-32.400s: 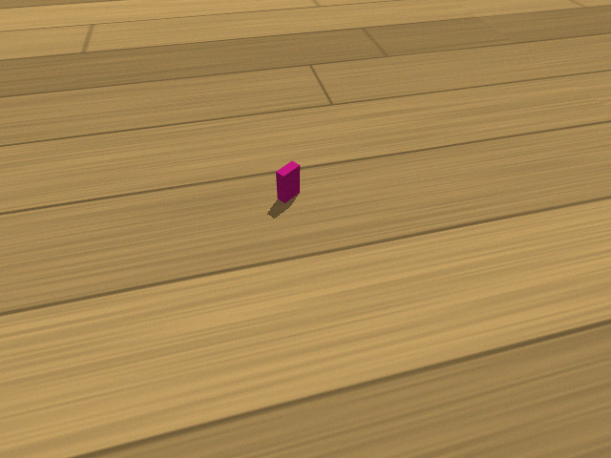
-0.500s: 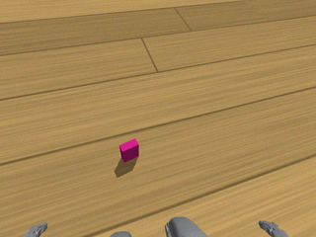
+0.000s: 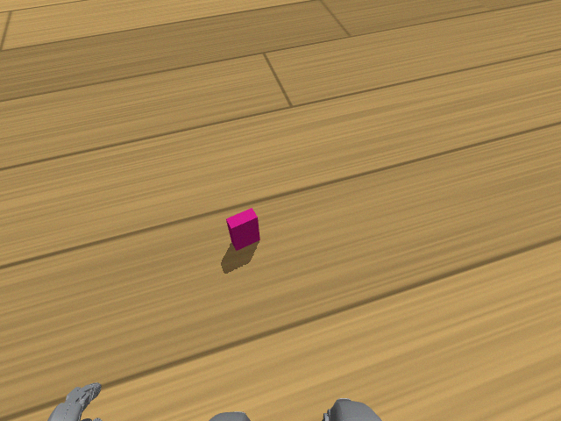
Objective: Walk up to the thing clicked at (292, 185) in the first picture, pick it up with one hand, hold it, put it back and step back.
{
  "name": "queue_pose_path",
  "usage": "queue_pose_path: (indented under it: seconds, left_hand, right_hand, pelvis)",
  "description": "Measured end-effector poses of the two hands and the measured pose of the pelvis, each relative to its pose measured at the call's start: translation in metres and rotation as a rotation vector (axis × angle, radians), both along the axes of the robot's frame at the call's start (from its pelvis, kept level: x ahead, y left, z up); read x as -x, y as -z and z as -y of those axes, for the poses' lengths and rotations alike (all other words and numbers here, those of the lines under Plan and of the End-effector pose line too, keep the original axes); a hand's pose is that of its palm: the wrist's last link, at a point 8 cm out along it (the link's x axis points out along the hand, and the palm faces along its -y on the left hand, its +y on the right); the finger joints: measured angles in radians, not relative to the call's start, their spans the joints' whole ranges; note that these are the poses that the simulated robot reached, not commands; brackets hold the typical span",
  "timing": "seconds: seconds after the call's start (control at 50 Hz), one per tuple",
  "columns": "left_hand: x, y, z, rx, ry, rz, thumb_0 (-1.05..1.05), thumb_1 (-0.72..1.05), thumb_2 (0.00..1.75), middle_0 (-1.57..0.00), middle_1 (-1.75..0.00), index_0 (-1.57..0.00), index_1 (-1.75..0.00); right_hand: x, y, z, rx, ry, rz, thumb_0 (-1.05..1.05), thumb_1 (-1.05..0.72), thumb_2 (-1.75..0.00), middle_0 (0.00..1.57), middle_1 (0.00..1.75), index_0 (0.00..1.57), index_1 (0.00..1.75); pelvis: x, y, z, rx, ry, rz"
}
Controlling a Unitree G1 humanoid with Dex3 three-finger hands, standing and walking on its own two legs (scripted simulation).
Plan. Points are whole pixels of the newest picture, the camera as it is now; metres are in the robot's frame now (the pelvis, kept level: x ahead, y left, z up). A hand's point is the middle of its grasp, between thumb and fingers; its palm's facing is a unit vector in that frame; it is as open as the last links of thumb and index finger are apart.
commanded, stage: step back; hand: left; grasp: from the side
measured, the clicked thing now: (243, 230) +0.80 +0.14 -0.67
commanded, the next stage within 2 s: stand in 1.60 s
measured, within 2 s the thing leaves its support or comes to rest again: neither
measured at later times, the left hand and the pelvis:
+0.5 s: hand out of the picture -0.12 +0.23 -0.13, palm faces -0.05 -0.91 -0.42, open 7.4 cm; pelvis -0.18 -0.04 +0.00, yaw -3 degrees
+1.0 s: hand out of the picture -0.21 +0.23 -0.14, palm faces +0.04 -0.93 -0.37, open 7.4 cm; pelvis -0.25 -0.04 +0.01, yaw +1 degrees
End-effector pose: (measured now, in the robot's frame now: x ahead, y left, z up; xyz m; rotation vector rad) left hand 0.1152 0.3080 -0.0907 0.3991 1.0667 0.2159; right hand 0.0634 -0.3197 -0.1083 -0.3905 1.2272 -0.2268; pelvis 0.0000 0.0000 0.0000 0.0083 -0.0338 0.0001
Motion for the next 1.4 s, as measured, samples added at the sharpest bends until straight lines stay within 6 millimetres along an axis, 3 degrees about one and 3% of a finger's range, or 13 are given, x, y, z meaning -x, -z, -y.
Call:
queue_pose_path:
  seconds: [0.1, 0.2, 0.28, 0.36, 0.42, 0.52, 0.66, 0.8, 0.9, 1.04, 1.14, 1.24, 1.4]
  left_hand:
    - [0.021, 0.011, -0.005, 0.031, -0.016, 0.018, 0.00, 0.90, 0.90, -0.20, -0.30, -0.20, -0.30]
    - [0.059, 0.010, 0.002, 0.054, -0.020, -0.006, 0.00, 0.90, 0.90, -0.20, -0.30, -0.20, -0.30]
    - [0.101, 0.013, 0.009, 0.047, -0.001, -0.060, 0.00, 0.90, 0.90, -0.20, -0.30, -0.20, -0.30]
    - [0.148, 0.018, 0.019, 0.022, 0.007, -0.105, 0.00, 0.90, 0.90, -0.20, -0.30, -0.20, -0.30]
    - [0.189, 0.015, 0.030, 0.010, -0.006, -0.133, 0.00, 0.90, 0.90, -0.20, -0.30, -0.20, -0.30]
    - [0.244, -0.002, 0.035, -0.012, -0.044, -0.157, 0.00, 0.90, 0.90, -0.21, -0.30, -0.20, -0.30]
    - [0.278, -0.010, 0.023, -0.034, -0.072, -0.069, 0.00, 0.90, 0.90, -0.21, -0.30, -0.20, -0.30]
    - [0.313, 0.003, 0.010, 0.013, -0.118, -0.082, 0.00, 0.90, 0.90, -0.20, -0.30, -0.20, -0.30]
    - [0.327, 0.008, 0.018, 0.047, -0.112, -0.110, 0.00, 0.90, 0.90, -0.20, -0.30, -0.20, -0.30]
    - [0.337, 0.009, 0.037, 0.058, -0.121, -0.110, 0.00, 0.90, 0.90, -0.20, -0.30, -0.20, -0.30]
    - [0.338, 0.006, 0.034, 0.068, -0.144, -0.102, 0.00, 0.90, 0.90, -0.21, -0.30, -0.20, -0.30]
    - [0.326, 0.013, 0.021, 0.076, -0.148, -0.117, 0.00, 0.90, 0.90, -0.21, -0.30, -0.20, -0.30]
    - [0.291, 0.009, 0.015, 0.073, -0.120, -0.096, 0.00, 0.90, 0.90, -0.20, -0.30, -0.20, -0.30]
  right_hand:
    - [0.036, -0.005, -0.015, -0.008, -0.019, -0.008, 0.01, -0.90, -0.90, 0.20, 0.30, 0.20, 0.30]
    - [0.056, -0.020, -0.012, 0.006, -0.025, 0.046, 0.01, -0.90, -0.90, 0.20, 0.30, 0.20, 0.30]
    - [0.064, -0.025, -0.001, 0.015, -0.032, 0.119, 0.01, -0.90, -0.90, 0.20, 0.30, 0.20, 0.31]
    - [0.081, -0.016, 0.018, 0.009, -0.033, 0.173, 0.01, -0.90, -0.90, 0.20, 0.30, 0.20, 0.31]
    - [0.102, -0.007, 0.032, 0.000, -0.010, 0.178, 0.00, -0.90, -0.90, 0.20, 0.30, 0.20, 0.30]
    - [0.148, -0.006, 0.036, -0.024, 0.004, 0.121, 0.01, -0.90, -0.90, 0.20, 0.30, 0.20, 0.30]
    - [0.215, 0.007, 0.031, -0.034, -0.037, -0.012, 0.01, -0.90, -0.90, 0.20, 0.30, 0.20, 0.30]
    - [0.249, 0.000, 0.009, -0.055, -0.036, -0.006, 0.01, -0.90, -0.90, 0.20, 0.30, 0.20, 0.30]
    - [0.251, -0.007, 0.006, -0.067, -0.035, 0.041, 0.01, -0.90, -0.90, 0.20, 0.30, 0.20, 0.30]
    - [0.233, -0.005, 0.016, -0.072, -0.040, 0.056, 0.01, -0.90, -0.90, 0.20, 0.30, 0.20, 0.30]
    - [0.218, -0.008, 0.014, -0.054, -0.074, 0.053, 0.01, -0.90, -0.90, 0.20, 0.30, 0.20, 0.30]
    - [0.210, -0.009, 0.003, -0.040, -0.066, 0.062, 0.01, -0.90, -0.90, 0.20, 0.30, 0.20, 0.30]
    - [0.189, -0.012, -0.016, -0.082, -0.056, 0.074, 0.01, -0.90, -0.90, 0.20, 0.30, 0.20, 0.30]
  pelvis:
    - [0.037, 0.001, -0.004, 0.002, -0.005, 0.024]
    - [0.070, -0.008, 0.002, 0.026, 0.015, 0.010]
    - [0.100, -0.007, 0.010, 0.027, 0.045, 0.001]
    - [0.134, 0.003, 0.023, 0.016, 0.074, -0.003]
    - [0.159, 0.005, 0.031, 0.041, 0.060, 0.013]
    - [0.188, -0.007, 0.037, -0.023, 0.053, 0.008]
    - [0.225, -0.004, 0.035, -0.012, -0.016, 0.003]
    - [0.248, -0.006, 0.025, -0.017, -0.038, 0.021]
    - [0.252, -0.010, 0.030, -0.008, -0.023, 0.021]
    - [0.251, -0.010, 0.038, 0.021, -0.029, 0.019]
    - [0.247, -0.013, 0.030, 0.013, -0.052, 0.012]
    - [0.241, -0.010, 0.018, -0.003, -0.046, 0.014]
    - [0.225, -0.016, 0.018, 0.018, -0.036, 0.013]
